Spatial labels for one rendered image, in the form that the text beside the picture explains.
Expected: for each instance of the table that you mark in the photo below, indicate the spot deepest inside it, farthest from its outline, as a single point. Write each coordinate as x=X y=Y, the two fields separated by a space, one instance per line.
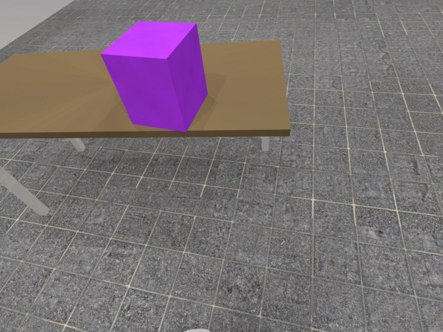
x=71 y=94

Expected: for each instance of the carton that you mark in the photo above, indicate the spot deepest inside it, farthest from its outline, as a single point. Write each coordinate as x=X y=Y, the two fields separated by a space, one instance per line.
x=158 y=71

